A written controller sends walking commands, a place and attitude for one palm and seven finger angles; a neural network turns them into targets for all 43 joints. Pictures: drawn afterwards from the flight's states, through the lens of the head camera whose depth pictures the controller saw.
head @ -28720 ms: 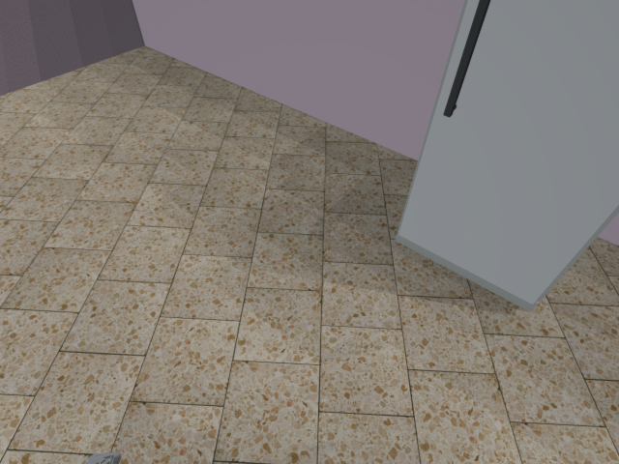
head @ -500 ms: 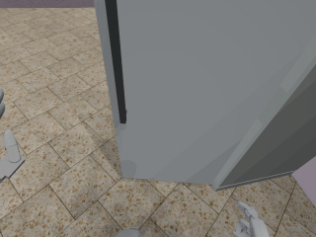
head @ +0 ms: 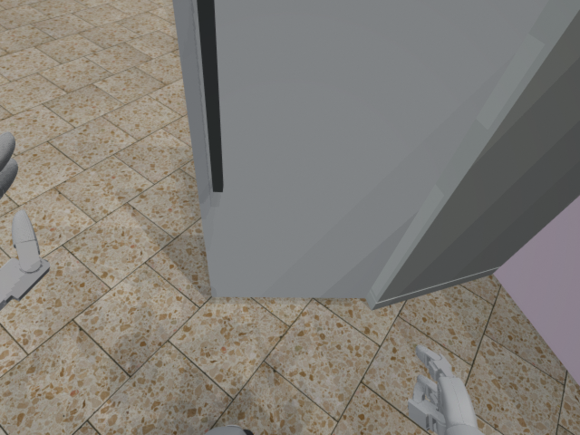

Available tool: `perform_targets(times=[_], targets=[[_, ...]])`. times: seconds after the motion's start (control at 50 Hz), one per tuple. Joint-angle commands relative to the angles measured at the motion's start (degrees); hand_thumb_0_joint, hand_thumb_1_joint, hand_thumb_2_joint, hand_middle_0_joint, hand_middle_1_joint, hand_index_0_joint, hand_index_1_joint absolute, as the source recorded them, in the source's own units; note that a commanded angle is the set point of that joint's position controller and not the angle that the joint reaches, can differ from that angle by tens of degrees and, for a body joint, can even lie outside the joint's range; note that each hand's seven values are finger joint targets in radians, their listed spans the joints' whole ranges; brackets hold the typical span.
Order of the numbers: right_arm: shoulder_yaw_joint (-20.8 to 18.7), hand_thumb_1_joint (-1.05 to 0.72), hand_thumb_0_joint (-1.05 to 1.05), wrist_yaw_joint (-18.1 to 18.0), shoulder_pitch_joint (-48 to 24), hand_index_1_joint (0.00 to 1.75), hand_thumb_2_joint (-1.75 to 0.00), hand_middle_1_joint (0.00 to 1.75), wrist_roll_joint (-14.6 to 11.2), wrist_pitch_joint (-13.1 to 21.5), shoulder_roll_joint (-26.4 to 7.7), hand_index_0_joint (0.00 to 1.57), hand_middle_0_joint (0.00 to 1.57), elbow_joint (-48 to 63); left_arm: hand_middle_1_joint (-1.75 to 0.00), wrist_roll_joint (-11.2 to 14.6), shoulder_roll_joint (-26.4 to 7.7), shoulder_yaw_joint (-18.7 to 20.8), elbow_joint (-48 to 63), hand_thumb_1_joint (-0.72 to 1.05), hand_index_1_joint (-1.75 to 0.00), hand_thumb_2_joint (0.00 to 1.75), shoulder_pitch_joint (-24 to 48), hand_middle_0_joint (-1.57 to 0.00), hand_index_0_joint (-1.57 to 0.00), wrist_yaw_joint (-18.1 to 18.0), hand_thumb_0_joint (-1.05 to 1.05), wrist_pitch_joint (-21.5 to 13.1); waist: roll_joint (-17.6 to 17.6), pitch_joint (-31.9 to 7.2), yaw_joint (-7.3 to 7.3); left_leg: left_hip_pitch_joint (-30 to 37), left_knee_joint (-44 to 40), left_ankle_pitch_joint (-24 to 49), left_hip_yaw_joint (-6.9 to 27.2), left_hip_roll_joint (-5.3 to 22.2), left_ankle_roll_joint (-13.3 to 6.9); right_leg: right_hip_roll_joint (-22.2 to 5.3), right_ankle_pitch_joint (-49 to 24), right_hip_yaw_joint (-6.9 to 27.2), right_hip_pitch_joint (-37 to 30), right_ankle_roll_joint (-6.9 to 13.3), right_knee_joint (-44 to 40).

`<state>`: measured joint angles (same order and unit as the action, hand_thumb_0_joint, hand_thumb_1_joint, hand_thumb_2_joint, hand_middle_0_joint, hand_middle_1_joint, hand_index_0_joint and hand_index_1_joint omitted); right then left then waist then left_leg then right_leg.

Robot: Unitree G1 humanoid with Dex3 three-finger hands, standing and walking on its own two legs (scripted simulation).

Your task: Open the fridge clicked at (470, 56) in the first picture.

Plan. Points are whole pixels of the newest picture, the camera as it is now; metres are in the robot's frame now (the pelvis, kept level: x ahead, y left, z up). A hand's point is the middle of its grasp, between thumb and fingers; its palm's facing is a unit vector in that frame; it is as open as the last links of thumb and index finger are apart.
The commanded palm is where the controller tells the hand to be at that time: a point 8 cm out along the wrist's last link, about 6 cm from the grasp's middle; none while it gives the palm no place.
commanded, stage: stop stepping back and stand still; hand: left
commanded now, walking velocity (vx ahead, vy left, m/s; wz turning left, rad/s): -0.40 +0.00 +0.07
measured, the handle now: (212, 75) +0.59 +0.19 +0.17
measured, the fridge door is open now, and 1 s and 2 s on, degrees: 74 74 74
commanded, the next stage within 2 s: let the arm hang, fingers relaxed in 0.74 s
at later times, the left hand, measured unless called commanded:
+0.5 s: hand out of the picture +0.10 +0.30 +0.17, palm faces +0.50 -0.80 -0.32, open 7.5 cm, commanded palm +0.03 +0.33 +0.19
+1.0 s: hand out of the picture +0.08 +0.28 -0.06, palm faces +0.17 -0.90 -0.40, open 7.4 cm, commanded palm none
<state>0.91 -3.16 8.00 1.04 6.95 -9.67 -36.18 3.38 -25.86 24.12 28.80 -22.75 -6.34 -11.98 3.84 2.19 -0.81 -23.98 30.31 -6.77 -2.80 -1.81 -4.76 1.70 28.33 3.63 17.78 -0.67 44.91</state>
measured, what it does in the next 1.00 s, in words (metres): walks backwards: right foot, then left foot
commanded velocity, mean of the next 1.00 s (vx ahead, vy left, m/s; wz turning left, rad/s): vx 0.12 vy -0.03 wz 0.00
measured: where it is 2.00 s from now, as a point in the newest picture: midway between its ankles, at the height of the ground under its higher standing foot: outside the picture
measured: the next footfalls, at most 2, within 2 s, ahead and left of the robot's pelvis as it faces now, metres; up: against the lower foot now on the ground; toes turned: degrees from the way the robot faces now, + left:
right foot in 0.22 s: -0.05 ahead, -0.07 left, +0.00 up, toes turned +6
left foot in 0.40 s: -0.02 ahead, +0.15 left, +0.00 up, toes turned +3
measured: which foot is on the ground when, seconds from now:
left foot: down 0.00-0.22, up 0.24-0.38, down 0.40-0.62, up 0.64-0.84, down 0.86-1.00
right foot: up 0.00-0.20, down 0.22-1.00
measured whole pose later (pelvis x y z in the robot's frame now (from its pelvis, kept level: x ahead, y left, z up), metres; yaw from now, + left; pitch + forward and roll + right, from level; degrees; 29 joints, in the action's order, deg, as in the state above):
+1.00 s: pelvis -0.10 +0.02 -0.01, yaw +7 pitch +0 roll +2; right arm -1.0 -0.4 9.2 2.8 1.5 -17.3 -43.8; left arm -1.2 -17.2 5.5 -24.0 -12.4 -1.0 1.9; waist -1.5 -1.3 2.1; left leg -23.8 39.1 -15.2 -1.1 -0.6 0.6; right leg -0.9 23.4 -0.3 19.9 0.5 43.1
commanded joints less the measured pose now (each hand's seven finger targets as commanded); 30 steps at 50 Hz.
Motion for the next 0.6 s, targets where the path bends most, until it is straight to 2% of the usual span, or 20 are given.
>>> perform_targets(times=[0.0,0.06,0.1,0.14,0.16,0.18,0.2,0.22,0.24,0.3,0.34,0.36,0.38,0.4,0.42,0.44,0.48,0.54,0.56,0.58], targets=[[-4.67,-0.9,0.0,0.54,-0.62,0.3,-0.9,0.3,0.46,4.85,-9.75,0.2,0.2,9.78,-0.3,1.26,-10.84,10.0,19.96,0.9,-0.3,0.9,-8.54,-0.2,-0.2,-1.05,0.0,-4.18,-12.53,-17.2,-1.05,13.61,-18.84,9.35,20.84,18.86,-1.49,2.41,1.05,0.21,0.41,0.78,10.97],[-4.59,-0.9,0.0,0.68,-1.1,0.3,-0.9,0.3,0.03,3.7,-9.49,0.2,0.2,11.24,-0.3,1.2,-10.77,11.49,20.17,0.9,-0.3,0.9,-14.48,-0.2,-0.2,-2.11,0.0,-2.48,-18.01,-13.4,-0.99,2.23,-26.51,-22.13,13.91,14.11,0.18,3.76,-0.99,-6.25,-8.33,1.72,2.95],[-4.01,-0.9,0.0,0.13,-0.62,0.3,-0.9,0.3,0.19,2.94,-9.33,0.2,0.2,11.1,-0.3,1.14,-9.43,10.33,17.48,0.9,-0.3,0.9,-15.6,-0.2,-0.2,-2.75,0.0,-1.56,-21.97,-10.37,-0.45,-2.94,-29.28,-29.18,10.86,11.29,3.91,5.63,1.11,-10.46,-14.62,2.86,-6.38],[-4.03,-0.9,0.0,-0.65,-0.42,0.3,-0.9,0.3,0.42,2.37,-9.48,0.2,0.2,10.82,-0.3,1.03,-10.35,10.24,15.61,0.9,-0.3,0.9,-14.97,-0.2,-0.2,-3.01,0.0,-0.43,-19.13,-9.84,-0.62,-3.56,-24.27,-27.91,7.22,7.22,7.87,4.98,0.43,-10.8,-20.56,4.17,-21.13],[-4.15,-0.9,0.0,-0.92,0.71,0.3,-0.9,0.3,0.34,2.1,-9.41,0.2,0.2,10.37,-0.3,0.55,-12.11,10.72,16.32,0.9,-0.3,0.9,-13.77,-0.2,-0.2,-2.89,0.0,-0.28,-11.19,-10.27,-0.05,2.42,-12.96,-22.41,2.22,2.47,7.92,0.18,-1.52,-7.01,-15.39,4.97,-29.91],[-4.5,-0.9,0.0,-1.14,1.81,0.3,-0.9,0.3,0.32,1.41,-9.19,0.2,0.2,9.5,-0.3,0.43,-11.74,9.69,15.62,0.9,-0.3,0.9,-11.93,-0.2,-0.2,-2.77,0.0,-0.51,1.01,-8.1,0.87,10.33,7.14,-14.74,0.91,0.34,6.78,-11.49,0.2,3.96,-0.18,8.1,-36.44],[-4.02,-0.9,0.0,-1.3,0.85,0.3,-0.9,0.3,0.81,1.16,-9.62,0.2,0.2,8.97,-0.3,1.07,-13.38,10.94,16.78,0.9,-0.3,0.9,-7.68,-0.2,-0.2,-3.11,0.0,-0.7,5.42,-6.44,0.57,9.48,21.6,-10.94,4.26,0.99,6.3,-21.5,5.04,13.85,9.88,12.75,-39.59],[-3.86,-0.9,0.0,-1.3,0.98,0.3,-0.9,0.3,0.83,1.22,-9.85,0.2,0.2,8.05,-0.3,0.62,-12.96,10.25,16.2,0.9,-0.3,0.9,-1.92,-0.2,-0.2,-3.31,0.0,-0.39,6.9,-5.47,1.25,4.36,30.24,-11.23,7.45,2.71,6.45,-24.42,9.23,14.25,11.9,14.59,-38.24],[-4.08,-0.9,0.0,-1.78,2.27,0.3,-0.9,0.3,-0.38,1.66,-9.18,0.2,0.2,7.05,-0.3,0.21,-8.77,6.96,9.1,0.9,-0.3,0.9,-0.2,-0.2,-0.2,-3.17,0.0,0.46,8.61,-3.34,2.19,1.91,31.0,-13.08,7.93,3.66,6.32,-21.44,13.63,12.13,12.19,12.16,-37.01],[-3.83,-0.9,0.0,-2.86,0.39,0.3,-0.9,0.3,-0.61,2.23,-10.15,0.2,0.2,5.94,-0.3,-1.89,-4.97,0.94,3.07,0.9,-0.3,0.9,6.14,-0.2,-0.2,-3.4,0.0,0.8,0.41,1.6,2.24,7.32,14.1,-14.57,3.94,5.5,3.74,-16.44,8.1,4.46,11.63,8.02,-30.88],[-3.41,-0.9,0.0,-3.49,0.71,0.3,-0.9,0.3,-0.39,3.07,-9.91,0.2,0.2,5.49,-0.3,-2.57,-5.51,0.12,5.36,0.9,-0.3,0.9,8.96,-0.2,-0.2,-4.0,0.0,-0.21,-6.1,1.29,2.31,10.91,0.49,-17.1,0.61,3.04,2.92,-11.97,8.83,1.24,8.64,6.53,-24.13],[-3.56,-0.9,0.0,-3.73,0.31,0.3,-0.9,0.3,-0.65,3.93,-10.99,0.2,0.2,6.59,-0.3,-2.32,-6.88,1.25,8.06,0.9,-0.3,0.9,8.32,-0.2,-0.2,-3.94,0.0,-0.48,-9.89,1.41,1.98,10.03,-7.11,-20.37,6.02,5.62,1.77,-8.5,6.42,-1.46,7.32,4.89,-17.51],[-3.49,-0.9,0.0,-3.46,0.55,0.3,-0.9,0.3,-0.57,4.5,-11.42,0.2,0.2,7.46,-0.3,-2.29,-7.4,2.44,11.35,0.9,-0.3,0.9,7.83,-0.2,-0.2,-3.92,0.0,-1.43,-16.94,1.07,1.69,11.19,-12.44,-20.99,16.59,11.69,-0.93,-3.05,1.08,-4.53,9.17,2.66,-8.05],[-3.48,-0.9,0.0,-3.04,-0.14,0.3,-0.9,0.3,-0.8,4.75,-11.4,0.2,0.2,8.71,-0.3,-2.34,-9.31,4.76,15.14,0.9,-0.3,0.9,7.16,-0.2,-0.2,-4.08,0.0,-2.21,-18.83,-1.95,0.51,10.06,-16.33,-20.84,24.17,16.81,-2.66,0.3,-1.43,-8.23,7.6,0.9,-0.37],[-2.9,-0.9,0.0,-2.32,0.53,0.3,-0.9,0.3,-0.14,5.12,-9.23,0.2,0.2,6.87,-0.3,-1.57,-10.02,5.68,14.19,0.9,-0.3,0.9,3.49,-0.2,-0.2,-3.37,0.0,-2.54,-21.23,-1.8,2.41,6.15,-23.12,-33.88,30.89,18.15,-3.48,0.59,2.71,-5.69,7.15,0.91,6.08],[-2.99,-0.9,0.0,-1.61,0.35,0.3,-0.9,0.3,0.38,5.28,-8.77,0.2,0.2,7.49,-0.3,-2.07,-9.91,6.52,16.08,0.9,-0.3,0.9,1.98,-0.2,-0.2,-3.32,0.0,-2.26,-21.64,0.05,2.18,2.22,-25.85,-38.79,32.43,18.84,-4.4,0.11,0.94,-4.15,6.46,1.29,10.15],[-2.75,-0.9,0.0,-0.57,0.22,0.3,-0.9,0.3,0.42,5.64,-7.93,0.2,0.2,7.59,-0.3,-2.17,-9.36,7.19,16.81,0.9,-0.3,0.9,-2.93,-0.2,-0.2,-3.4,0.0,-2.66,-17.54,-0.54,0.75,-0.72,-23.58,-33.09,23.37,17.19,-3.52,-1.27,-1.88,-4.78,0.69,1.89,3.69],[-2.95,-0.9,0.0,-0.35,0.63,0.3,-0.9,0.3,0.33,4.21,-8.98,0.2,0.2,8.22,-0.3,-1.73,-8.64,8.1,11.91,0.9,-0.3,0.9,-8.76,-0.2,-0.2,-3.68,0.0,-1.69,-16.03,-3.86,0.18,-8.26,-15.93,-32.54,11.42,12.35,0.5,0.96,-2.69,-9.28,-16.77,2.63,-14.19],[-3.2,-0.9,0.0,-0.51,0.88,0.3,-0.9,0.3,0.37,3.63,-9.08,0.2,0.2,8.46,-0.3,-1.87,-8.85,8.41,8.77,0.9,-0.3,0.9,-11.02,-0.2,-0.2,-3.51,0.0,-1.17,-10.71,-4.26,-0.24,-10.79,-7.55,-30.59,7.8,9.13,1.94,-0.64,-1.47,-5.73,-19.6,4.04,-19.7],[-3.57,-0.9,0.0,-0.55,0.98,0.3,-0.9,0.3,0.54,2.64,-8.5,0.2,0.2,8.98,-0.3,-1.94,-8.44,7.83,8.05,0.9,-0.3,0.9,-8.73,-0.2,-0.2,-3.31,0.0,-0.93,-1.45,-3.2,-0.01,-15.46,8.27,-25.9,3.33,4.77,3.27,-8.17,4.93,7.7,-18.0,8.6,-25.95]])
